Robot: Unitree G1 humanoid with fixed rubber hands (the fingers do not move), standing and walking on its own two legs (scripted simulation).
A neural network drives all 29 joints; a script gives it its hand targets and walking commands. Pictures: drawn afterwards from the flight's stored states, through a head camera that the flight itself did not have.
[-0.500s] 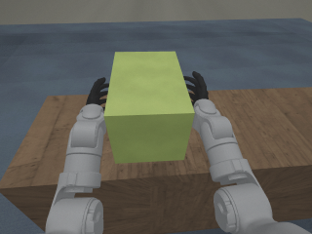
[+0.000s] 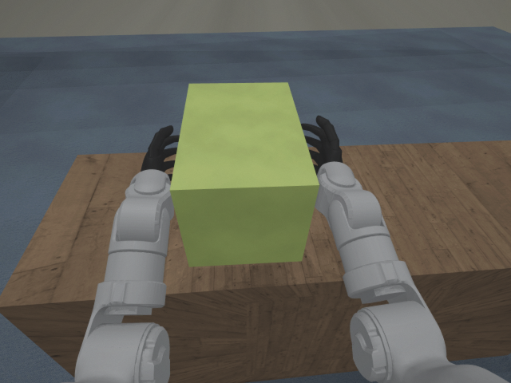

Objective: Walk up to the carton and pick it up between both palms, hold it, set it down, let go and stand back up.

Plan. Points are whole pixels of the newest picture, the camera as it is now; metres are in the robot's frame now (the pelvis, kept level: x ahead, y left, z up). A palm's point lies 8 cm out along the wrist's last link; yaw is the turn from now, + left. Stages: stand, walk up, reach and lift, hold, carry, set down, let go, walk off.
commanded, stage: hold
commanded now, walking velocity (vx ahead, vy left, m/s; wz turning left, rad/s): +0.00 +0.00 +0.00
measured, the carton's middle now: (242, 167) +0.40 +0.02 +0.16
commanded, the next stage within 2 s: none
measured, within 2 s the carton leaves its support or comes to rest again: neither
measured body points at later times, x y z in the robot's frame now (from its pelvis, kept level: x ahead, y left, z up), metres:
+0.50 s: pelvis +0.00 +0.00 +0.00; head -0.05 +0.00 +0.45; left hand +0.37 +0.16 +0.18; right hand +0.38 -0.11 +0.19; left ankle +0.05 +0.13 -0.74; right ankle +0.04 -0.09 -0.74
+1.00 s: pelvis +0.00 +0.00 +0.00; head -0.04 +0.00 +0.45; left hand +0.38 +0.15 +0.17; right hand +0.39 -0.12 +0.18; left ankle +0.05 +0.13 -0.74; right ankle +0.04 -0.09 -0.74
